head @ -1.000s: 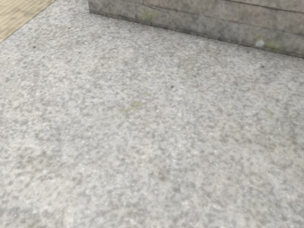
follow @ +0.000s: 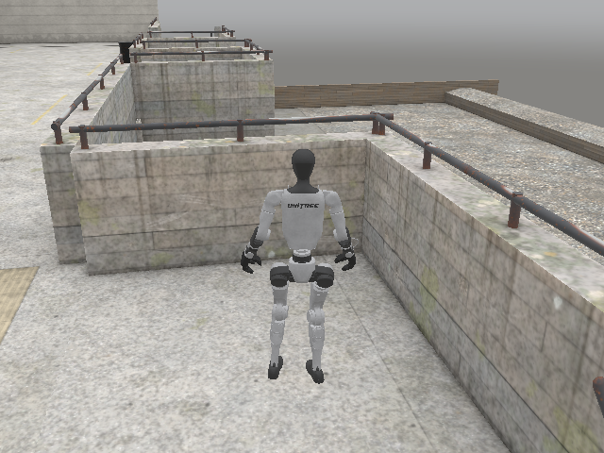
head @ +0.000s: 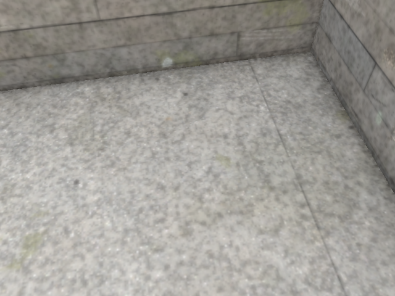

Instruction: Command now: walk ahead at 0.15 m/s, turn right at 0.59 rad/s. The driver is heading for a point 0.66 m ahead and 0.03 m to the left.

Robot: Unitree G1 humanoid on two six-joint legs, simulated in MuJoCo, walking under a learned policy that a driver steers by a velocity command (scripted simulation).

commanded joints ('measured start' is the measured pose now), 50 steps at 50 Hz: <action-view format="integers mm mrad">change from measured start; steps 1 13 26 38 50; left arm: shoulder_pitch -34 -92 249 120 265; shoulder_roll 121 25 161 108 56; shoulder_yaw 26 -2 29 5 -36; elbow -81 -111 -9 85 61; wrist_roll -9 0 5 25 38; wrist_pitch -3 -65 -107 -143 -142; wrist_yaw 1 -45 -39 -21 -17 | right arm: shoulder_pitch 48 179 144 -18 284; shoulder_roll -102 -135 -162 -49 -279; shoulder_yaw -44 -58 -43 -13 -95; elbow -62 -9 -26 -46 -75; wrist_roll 14 -4 44 18 31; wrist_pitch -31 -50 -97 -47 -33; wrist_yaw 12 7 36 67 76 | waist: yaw -58 -99 77 17 -114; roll -165 128 -203 -66 189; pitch -135 11 -122 62 -445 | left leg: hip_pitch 229 371 -423 -231 953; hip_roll -13 238 89 90 352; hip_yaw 44 -51 58 87 -697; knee -270 -518 571 74 -307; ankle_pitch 61 -32 -190 374 50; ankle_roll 45 244 85 70 549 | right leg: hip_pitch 62 -347 605 290 -282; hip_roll -210 -193 -536 -369 -93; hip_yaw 296 -165 384 -251 -179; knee -87 421 -285 -420 895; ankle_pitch -105 -19 -267 316 -358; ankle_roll -116 97 -240 -97 76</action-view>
